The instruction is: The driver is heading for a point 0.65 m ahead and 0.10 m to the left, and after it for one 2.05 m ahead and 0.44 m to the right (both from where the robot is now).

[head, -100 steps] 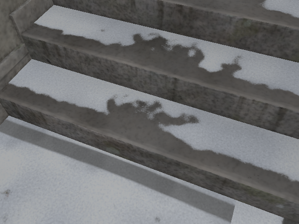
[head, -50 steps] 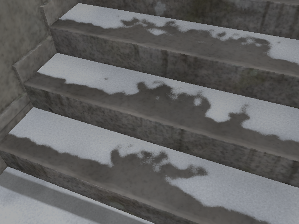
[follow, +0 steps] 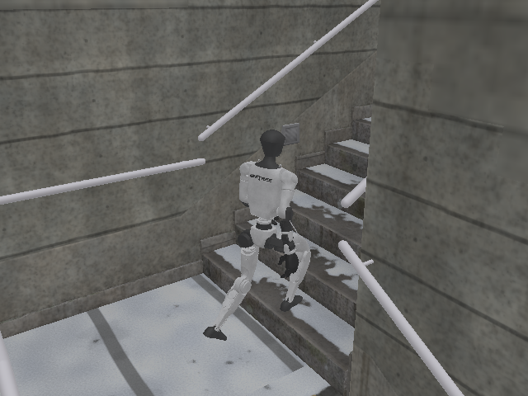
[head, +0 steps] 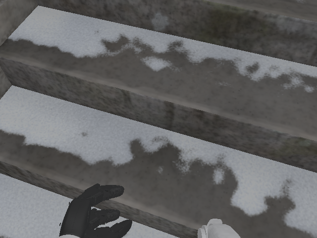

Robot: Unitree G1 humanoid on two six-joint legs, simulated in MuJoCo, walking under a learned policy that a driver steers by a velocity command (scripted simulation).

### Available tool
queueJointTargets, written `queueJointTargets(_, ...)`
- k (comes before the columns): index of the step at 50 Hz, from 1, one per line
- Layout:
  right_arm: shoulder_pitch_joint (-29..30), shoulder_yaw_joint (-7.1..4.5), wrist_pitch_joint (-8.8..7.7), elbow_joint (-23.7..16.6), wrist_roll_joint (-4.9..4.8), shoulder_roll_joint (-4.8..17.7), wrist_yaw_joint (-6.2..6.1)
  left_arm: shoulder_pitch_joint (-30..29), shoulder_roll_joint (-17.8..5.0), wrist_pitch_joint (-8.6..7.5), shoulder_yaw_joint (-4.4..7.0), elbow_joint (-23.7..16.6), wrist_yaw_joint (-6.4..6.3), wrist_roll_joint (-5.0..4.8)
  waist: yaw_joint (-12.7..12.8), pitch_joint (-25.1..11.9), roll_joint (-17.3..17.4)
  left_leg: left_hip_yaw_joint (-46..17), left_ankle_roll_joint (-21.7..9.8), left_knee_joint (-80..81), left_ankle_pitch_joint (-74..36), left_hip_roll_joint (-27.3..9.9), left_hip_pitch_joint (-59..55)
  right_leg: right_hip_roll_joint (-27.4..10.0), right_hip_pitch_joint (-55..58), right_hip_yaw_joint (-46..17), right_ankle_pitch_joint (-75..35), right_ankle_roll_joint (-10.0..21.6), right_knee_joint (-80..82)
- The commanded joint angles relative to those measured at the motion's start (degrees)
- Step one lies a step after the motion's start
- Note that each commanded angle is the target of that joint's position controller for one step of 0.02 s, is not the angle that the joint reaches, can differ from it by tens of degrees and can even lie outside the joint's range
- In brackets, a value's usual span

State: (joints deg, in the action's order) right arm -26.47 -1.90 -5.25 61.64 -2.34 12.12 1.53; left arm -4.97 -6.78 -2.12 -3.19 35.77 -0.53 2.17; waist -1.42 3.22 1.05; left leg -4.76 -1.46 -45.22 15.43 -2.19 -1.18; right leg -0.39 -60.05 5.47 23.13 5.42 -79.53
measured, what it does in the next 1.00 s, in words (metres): climbs: left foot 0.17 m higher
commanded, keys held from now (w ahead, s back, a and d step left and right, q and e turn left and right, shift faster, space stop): w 0.68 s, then w+q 0.06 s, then q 0.26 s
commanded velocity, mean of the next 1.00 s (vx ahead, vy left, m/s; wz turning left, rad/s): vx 0.45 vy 0.00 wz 0.09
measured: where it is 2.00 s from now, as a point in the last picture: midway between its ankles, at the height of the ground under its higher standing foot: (159, 90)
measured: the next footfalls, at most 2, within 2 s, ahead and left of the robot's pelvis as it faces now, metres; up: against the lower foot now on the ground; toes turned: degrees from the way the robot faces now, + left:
left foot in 0.58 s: +0.54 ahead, +0.05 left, +0.17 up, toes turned +6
right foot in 1.08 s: +0.78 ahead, -0.12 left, +0.33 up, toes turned +8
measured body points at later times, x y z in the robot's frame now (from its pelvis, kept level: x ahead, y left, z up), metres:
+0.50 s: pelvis +0.27 -0.03 +0.17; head +0.32 -0.05 +0.61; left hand +0.14 +0.16 +0.04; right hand +0.55 -0.15 +0.09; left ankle +0.43 +0.06 -0.31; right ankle +0.14 -0.08 -0.58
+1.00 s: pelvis +0.57 -0.02 +0.33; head +0.57 -0.01 +0.78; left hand +0.82 +0.16 +0.28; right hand +0.51 -0.21 +0.19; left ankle +0.51 +0.04 -0.41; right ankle +0.72 -0.15 -0.15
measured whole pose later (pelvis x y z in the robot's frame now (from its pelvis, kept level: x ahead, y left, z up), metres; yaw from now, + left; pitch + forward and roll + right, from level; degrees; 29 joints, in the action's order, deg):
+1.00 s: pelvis +0.57 -0.02 +0.33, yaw +6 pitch +7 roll -2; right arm -30.7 2.5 -6.5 59.6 4.5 6.9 5.4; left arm -3.6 -7.4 0.2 -3.9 38.2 1.5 1.7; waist -3.0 -7.9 1.8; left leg -0.1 -5.0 -23.5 15.9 2.2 14.3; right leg -3.2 -76.4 0.6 15.1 2.7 -101.3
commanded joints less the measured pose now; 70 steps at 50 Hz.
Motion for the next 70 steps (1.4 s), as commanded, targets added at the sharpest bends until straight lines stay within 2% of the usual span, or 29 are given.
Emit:
queueJointTargets(1,-0.48,-1.89,-2.09,-10.61,1.67,4.45,0.86,27.2,-22.0,-0.08,8.92,10.07,-0.58,-1.67,5.53,-34.55,-9.95,-12.38,-1.73,-56.93,-2.55,10.51,30.9,-18.73,63.65,-53.5,-44.65,9.19,45.93)
queueJointTargets(3,2.63,-0.56,0.39,-13.03,5.08,0.36,0.01,17.14,-10.88,-1.0,6.82,14.26,-0.42,-1.96,-1.27,-13.37,-0.23,-4.09,-2.24,-52.34,-7.5,3.78,38.84,-13.93,44.56,-43.99,-17.16,5.61,46.88)
queueJointTargets(5,6.72,0.45,3.0,-14.88,5.38,-1.6,-0.22,18.37,-2.04,-1.44,4.93,18.2,-0.59,-0.51,-2.51,-6.93,-1.28,-4.4,-2.82,-53.81,-9.65,2.2,42.06,-10.44,35.01,-31.5,-8.4,3.89,48.37)
queueJointTargets(8,16.23,1.7,3.74,-20.6,4.29,-4.6,-1.43,24.51,-2.86,-4.37,5.34,23.9,0.71,-0.5,-1.57,-3.67,-5.91,-2.96,-5.07,-69.05,-1.62,4.05,58.27,-10.34,35.12,-26.45,-2.79,6.18,55.6)
queueJointTargets(11,20.22,2.73,3.52,-23.68,5.18,-3.53,-1.63,22.24,-4.58,-5.36,5.42,23.41,1.31,-1.19,-4.49,-1.3,1.1,-0.5,-4.58,-51.34,-11.74,1.97,56.3,-6.21,27.84,-15.1,-3.83,1.13,61.11)
queueJointTargets(20,41.04,4.26,3.21,-31.04,4.96,-7.69,-2.27,43.31,-5.05,-5.6,4.75,27.23,-0.33,-0.62,5.89,3.26,-3.85,8.96,-5.02,-74.22,5.4,-1.2,95.9,-11.89,61.9,-19.57,-12.0,4.46,66.78)
queueJointTargets(25,45.84,6.08,5.19,-36.39,3.73,-7.69,-0.33,47.52,-6.16,-3.13,4.98,29.12,-3.78,-2.71,8.39,0.1,-3.61,18.89,-5.83,-43.43,10.08,-1.65,71.21,-10.81,62.89,-11.52,-43.45,4.06,81.84)
queueJointTargets(26,39.92,5.9,4.66,-33.91,2.15,-7.55,-0.02,40.41,-4.64,-3.36,3.73,25.59,-3.47,-3.02,3.84,-2.48,-2.26,21.55,-7.0,-29.54,8.3,1.37,53.06,-7.89,57.22,-5.02,-71.92,3.17,76.83)
queueJointTargets(29,14.61,1.55,5.59,-25.82,1.33,-0.05,-1.47,37.95,-16.85,-6.12,7.44,22.95,-1.18,-3.95,-8.01,-21.58,-14.49,17.84,-9.28,-14.64,6.01,8.45,21.91,-14.37,64.82,-6.56,-113.74,3.59,49.88)
queueJointTargets(30,7.32,-0.21,4.71,-23.3,3.17,3.48,-1.29,35.01,-17.75,-7.58,8.37,21.62,-0.31,-4.01,-11.73,-26.27,-13.9,7.09,-10.88,-8.58,5.84,4.84,10.09,-12.19,58.56,-6.44,-101.78,2.98,35.35)
queueJointTargets(31,2.14,-2.32,4.54,-19.7,4.53,9.19,-2.25,36.5,-11.29,-8.48,7.43,18.09,1.75,-5.5,-10.44,-29.22,5.02,-28.32,-20.71,8.4,2.93,-13.3,-4.71,0.6,33.43,-7.58,-59.77,-0.59,6.09)
queueJointTargets(32,4.4,-3.78,6.28,-19.17,3.66,10.36,-3.09,32.41,-13.81,-8.82,9.41,17.62,3.25,-1.71,-10.13,-32.68,7.31,-49.2,-21.69,27.39,7.41,-16.06,1.03,8.16,30.41,-12.77,-18.79,-0.76,-21.28)
queueJointTargets(35,13.76,-1.33,2.54,-10.67,3.65,-1.96,-2.33,21.03,0.23,-6.15,5.98,6.56,1.3,1.17,1.41,-5.77,-6.7,-29.0,-15.88,25.0,27.13,-13.94,25.71,1.31,10.07,-11.73,-18.18,1.26,-39.48)
queueJointTargets(36,11.94,2.1,2.58,-7.39,8.3,-5.78,2.05,21.59,-1.17,-2.47,4.0,10.41,4.97,-1.62,-1.64,1.92,-9.86,-27.47,-14.94,25.71,8.94,-11.57,29.75,5.65,0.82,-28.47,-27.57,8.36,-44.9)
queueJointTargets(40,13.69,1.94,-1.04,-3.5,7.66,-2.74,3.8,20.09,-3.59,-1.62,2.95,4.73,5.38,-0.59,8.05,-5.09,0.28,-0.82,-10.22,26.19,-11.83,-4.67,28.09,2.23,-10.37,-16.65,-17.47,10.6,-43.1)
queueJointTargets(44,3.81,3.28,-0.85,-2.47,11.18,0.11,3.06,9.84,-4.13,-0.04,0.52,1.22,4.46,-0.19,5.36,-10.03,-2.05,-1.61,-9.03,26.23,-10.29,-0.78,29.13,-1.82,-14.31,-7.65,-23.97,3.86,-37.46)
queueJointTargets(46,-1.94,2.87,-1.02,-3.1,8.87,3.14,3.44,-0.5,-6.62,1.33,0.82,-1.98,2.76,-1.99,2.08,-9.83,4.78,-3.99,-9.69,28.69,-28.17,-2.63,26.09,-2.79,-13.5,-3.21,-13.89,-2.08,-29.86)
queueJointTargets(50,-1.13,1.73,-3.32,-9.7,3.83,7.66,4.0,-2.76,-5.62,2.07,1.15,-1.68,1.06,0.11,3.7,-12.68,6.79,-4.71,-11.36,25.74,-62.31,-6.24,17.44,0.3,0.14,2.96,-1.45,-5.25,-10.35)
queueJointTargets(54,5.08,-2.61,-3.09,-14.13,2.75,14.11,5.24,4.8,-9.94,3.34,3.31,-1.78,0.0,-1.3,7.61,-15.42,9.18,-5.42,-15.59,19.16,-98.16,-11.18,9.15,6.65,23.24,1.65,-3.42,-2.35,21.03)
queueJointTargets(55,3.03,-2.2,-2.86,-14.85,4.78,8.05,5.06,15.49,-12.76,2.92,4.1,1.7,-1.32,-1.42,6.96,-29.15,-1.74,-1.96,-9.73,3.2,-90.83,-7.67,15.09,-1.25,41.97,-13.69,-36.16,7.08,20.33)
queueJointTargets(56,1.77,-0.78,-1.96,-18.46,6.59,2.73,5.16,27.16,-15.3,2.96,4.93,4.95,-1.96,0.36,9.46,-38.67,-15.96,-4.92,-4.61,-11.38,-40.1,1.42,32.47,-13.03,59.37,-41.63,-41.43,20.0,38.98)
queueJointTargets(57,5.39,-2.53,0.38,-15.46,3.39,4.44,5.46,27.32,-14.4,2.92,5.63,2.45,-0.53,4.33,14.98,-27.83,-19.09,-13.16,-1.1,-44.95,-3.52,9.92,45.68,-19.1,48.84,-61.72,-21.19,23.09,52.63)
queueJointTargets(59,7.6,-2.29,2.56,-16.0,1.09,2.85,3.1,17.67,-11.68,-0.8,5.24,7.97,2.01,1.66,5.74,-11.05,-6.58,-16.42,-2.82,-56.1,-9.69,9.47,60.19,-13.44,35.33,-43.56,-2.48,14.0,50.21)
queueJointTargets(60,8.56,-1.75,2.4,-16.25,3.31,3.78,2.08,13.58,-7.68,-1.79,4.45,10.17,2.32,0.33,2.65,-11.32,-0.19,-12.98,-3.66,-56.03,-9.06,7.27,60.92,-11.08,33.2,-35.31,-3.99,12.22,48.59)
queueJointTargets(61,6.68,0.21,3.74,-20.49,6.07,-4.87,-1.65,14.25,-1.15,-1.49,3.85,13.4,-1.32,-1.69,-4.78,-5.71,1.82,-7.14,-0.52,-49.57,-5.13,5.4,47.59,-8.75,24.53,-28.69,5.08,5.65,48.94)
queueJointTargets(62,4.14,0.23,4.55,-18.56,5.37,-3.82,-2.67,13.76,-0.08,-1.86,3.16,14.39,-2.75,-0.9,-5.6,-3.55,2.8,-3.73,0.66,-49.69,-7.13,6.35,44.99,-6.17,19.37,-21.72,0.47,4.74,48.02)
queueJointTargets(63,9.49,0.81,3.24,-17.96,4.05,1.72,0.8,3.62,-2.77,-3.49,3.19,8.44,0.02,0.04,-2.15,-12.88,-2.07,-5.92,0.02,-46.8,-6.95,2.85,54.03,-2.31,25.73,-16.46,-5.05,4.64,49.91)
queueJointTargets(65,10.37,0.85,1.97,-16.86,4.14,3.19,2.76,4.1,-5.88,-4.59,3.87,7.94,0.19,0.36,-0.87,-14.25,-2.48,-3.1,2.15,-50.56,-9.68,3.03,51.03,-1.95,23.36,-16.47,-17.67,5.63,49.71)
queueJointTargets(70,22.28,-0.33,1.08,-20.1,5.57,9.04,-0.51,15.47,-11.06,-4.05,4.45,8.65,-0.41,0.02,5.04,-13.99,-3.29,-3.55,5.83,-40.89,-8.31,-0.41,57.66,-7.57,34.58,-26.85,-4.1,9.56,51.18)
